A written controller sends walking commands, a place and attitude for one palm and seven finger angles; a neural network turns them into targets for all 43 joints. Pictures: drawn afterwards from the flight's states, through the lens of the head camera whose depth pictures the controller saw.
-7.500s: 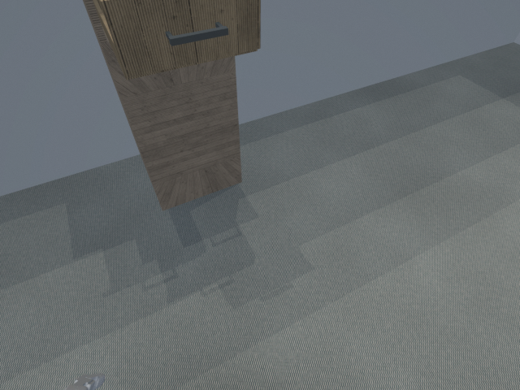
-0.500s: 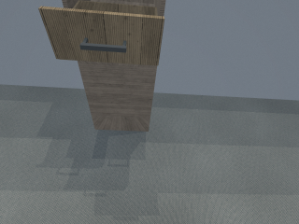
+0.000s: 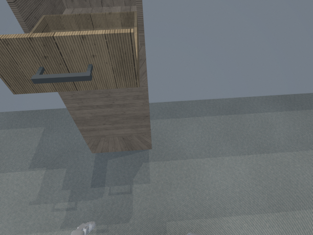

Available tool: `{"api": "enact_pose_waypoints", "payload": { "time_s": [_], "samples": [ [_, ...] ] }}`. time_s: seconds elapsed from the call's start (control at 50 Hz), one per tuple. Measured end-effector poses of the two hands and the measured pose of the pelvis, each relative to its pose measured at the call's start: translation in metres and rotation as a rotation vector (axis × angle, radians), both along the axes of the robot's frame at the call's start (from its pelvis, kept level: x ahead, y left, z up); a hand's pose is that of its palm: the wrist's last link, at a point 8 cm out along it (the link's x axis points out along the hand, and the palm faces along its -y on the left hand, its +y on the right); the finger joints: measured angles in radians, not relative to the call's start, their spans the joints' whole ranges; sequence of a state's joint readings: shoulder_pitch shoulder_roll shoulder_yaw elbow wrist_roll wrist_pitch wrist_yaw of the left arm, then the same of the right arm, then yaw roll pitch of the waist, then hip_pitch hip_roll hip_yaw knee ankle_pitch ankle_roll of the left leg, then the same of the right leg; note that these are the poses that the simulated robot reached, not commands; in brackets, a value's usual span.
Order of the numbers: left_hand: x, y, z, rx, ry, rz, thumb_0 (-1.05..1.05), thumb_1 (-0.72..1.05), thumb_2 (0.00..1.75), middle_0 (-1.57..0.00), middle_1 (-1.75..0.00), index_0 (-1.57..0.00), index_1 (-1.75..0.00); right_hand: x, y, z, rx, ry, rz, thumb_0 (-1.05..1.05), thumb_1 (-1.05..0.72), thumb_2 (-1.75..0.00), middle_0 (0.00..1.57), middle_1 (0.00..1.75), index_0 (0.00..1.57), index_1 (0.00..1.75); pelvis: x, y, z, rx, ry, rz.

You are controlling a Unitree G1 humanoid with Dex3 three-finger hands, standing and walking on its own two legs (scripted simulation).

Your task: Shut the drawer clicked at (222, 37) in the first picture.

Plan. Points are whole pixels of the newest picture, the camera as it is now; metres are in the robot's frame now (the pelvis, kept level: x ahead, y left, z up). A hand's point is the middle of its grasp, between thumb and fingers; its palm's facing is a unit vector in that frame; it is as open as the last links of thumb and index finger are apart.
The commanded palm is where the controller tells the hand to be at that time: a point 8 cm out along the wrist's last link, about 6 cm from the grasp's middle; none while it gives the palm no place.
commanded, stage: take the last steps up to it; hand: left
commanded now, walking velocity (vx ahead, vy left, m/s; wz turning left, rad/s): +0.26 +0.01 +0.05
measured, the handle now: (64, 73) +0.48 +0.25 +0.16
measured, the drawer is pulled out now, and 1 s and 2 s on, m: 0.26 0.26 0.26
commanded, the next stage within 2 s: come to a stop and stand still in 0.28 s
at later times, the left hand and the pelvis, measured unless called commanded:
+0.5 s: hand out of the picture +0.10 +0.19 -0.17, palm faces +0.11 -0.98 -0.15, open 7.4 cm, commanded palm none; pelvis +0.15 +0.03 +0.01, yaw +0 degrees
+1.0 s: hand (110, 214) +0.21 +0.15 -0.13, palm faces +0.03 -0.96 -0.29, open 7.3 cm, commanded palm none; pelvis +0.15 -0.04 +0.02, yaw -1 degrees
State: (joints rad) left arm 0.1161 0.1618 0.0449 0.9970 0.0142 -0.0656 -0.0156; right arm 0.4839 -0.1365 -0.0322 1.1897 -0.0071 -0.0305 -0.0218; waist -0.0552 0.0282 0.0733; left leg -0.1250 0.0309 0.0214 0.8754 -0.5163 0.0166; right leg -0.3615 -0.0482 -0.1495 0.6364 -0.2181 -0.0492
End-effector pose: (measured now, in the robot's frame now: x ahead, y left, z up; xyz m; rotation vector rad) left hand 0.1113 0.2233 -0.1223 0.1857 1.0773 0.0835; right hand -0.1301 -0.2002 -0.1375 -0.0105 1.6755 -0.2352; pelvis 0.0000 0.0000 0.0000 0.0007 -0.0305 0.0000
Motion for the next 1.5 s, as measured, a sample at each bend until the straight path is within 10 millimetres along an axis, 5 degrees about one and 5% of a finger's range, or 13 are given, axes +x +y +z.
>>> {"api": "enact_pose_waypoints", "payload": {
  "time_s": [0.06,0.2,0.34,0.44,0.6,0.74,0.88,1.0,1.2,1.36,1.5],
  "samples": [
    [0.001,-0.007,0.006,-0.001,0.011,0.044,0.01,0.91,0.90,-0.20,-0.30,-0.20,-0.30,0.049,-0.019,0.001,-0.014,-0.063,0.033,0.01,-0.91,-0.89,0.20,0.30,0.20,0.30,0.019,-0.007,0.008,-0.006,-0.006,0.009],
    [-0.018,0.001,0.009,0.027,0.145,0.113,-0.01,0.95,0.90,-0.20,-0.30,-0.20,-0.30,0.198,-0.042,0.014,-0.059,-0.344,0.111,0.01,-0.91,-0.89,0.20,0.30,0.19,0.30,0.062,-0.011,0.021,-0.014,0.004,0.018],
    [-0.036,0.005,-0.008,-0.032,0.297,0.178,0.00,0.93,0.90,-0.20,-0.30,-0.20,-0.30,0.318,-0.022,0.024,-0.065,-0.503,0.212,0.00,-0.92,-0.89,0.20,0.30,0.19,0.30,0.109,0.006,0.016,-0.036,0.005,0.020],
    [-0.033,0.013,-0.025,-0.067,0.401,0.205,0.01,0.92,0.90,-0.20,-0.30,-0.20,-0.30,0.369,0.003,0.023,-0.082,-0.551,0.258,0.00,-0.91,-0.89,0.20,0.30,0.19,0.30,0.142,0.024,0.007,-0.023,-0.003,0.008],
    [0.020,0.020,-0.013,-0.048,0.388,0.171,0.01,0.91,0.90,-0.20,-0.30,-0.20,-0.30,0.379,0.008,0.028,-0.111,-0.485,0.198,-0.02,-0.95,-0.89,0.20,0.30,0.20,0.30,0.163,0.030,0.019,-0.006,0.004,-0.006],
    [0.067,0.020,-0.006,0.015,0.292,0.143,0.01,0.91,0.90,-0.20,-0.30,-0.20,-0.30,0.363,-0.021,0.022,-0.111,-0.426,0.164,-0.01,-0.93,-0.89,0.20,0.30,0.20,0.30,0.162,0.009,0.018,-0.003,0.015,-0.012],
    [0.092,-0.007,0.004,0.094,0.180,0.098,0.01,0.91,0.90,-0.19,-0.30,-0.19,-0.30,0.332,-0.058,-0.007,-0.047,-0.383,0.104,0.00,-0.92,-0.89,0.20,0.30,0.20,0.30,0.156,-0.027,0.007,0.030,0.012,-0.017],
    [0.087,-0.032,0.024,0.096,0.168,0.096,0.01,0.92,0.90,-0.20,-0.30,-0.20,-0.30,0.306,-0.075,-0.006,-0.012,-0.313,0.096,0.00,-0.92,-0.89,0.20,0.30,0.20,0.30,0.152,-0.041,0.019,0.050,0.011,-0.013],
    [0.050,-0.026,0.029,0.096,0.195,0.156,0.01,0.91,0.90,-0.20,-0.30,-0.20,-0.30,0.290,-0.084,0.004,-0.024,-0.266,0.158,0.01,-0.91,-0.89,0.20,0.30,0.19,0.30,0.138,-0.041,0.026,0.064,0.025,0.011],
    [0.002,0.002,0.003,0.040,0.308,0.190,0.01,0.91,0.90,-0.20,-0.30,-0.20,-0.30,0.313,-0.058,0.014,-0.086,-0.381,0.200,0.01,-0.91,-0.89,0.20,0.30,0.19,0.30,0.128,-0.012,0.017,0.012,0.032,0.003],
    [-0.005,0.016,-0.010,0.002,0.347,0.180,0.01,0.91,0.90,-0.20,-0.30,-0.20,-0.30,0.306,-0.023,0.019,-0.089,-0.375,0.202,0.00,-0.92,-0.89,0.20,0.30,0.20,0.30,0.130,0.003,0.017,0.019,0.028,0.004]
  ]
}}
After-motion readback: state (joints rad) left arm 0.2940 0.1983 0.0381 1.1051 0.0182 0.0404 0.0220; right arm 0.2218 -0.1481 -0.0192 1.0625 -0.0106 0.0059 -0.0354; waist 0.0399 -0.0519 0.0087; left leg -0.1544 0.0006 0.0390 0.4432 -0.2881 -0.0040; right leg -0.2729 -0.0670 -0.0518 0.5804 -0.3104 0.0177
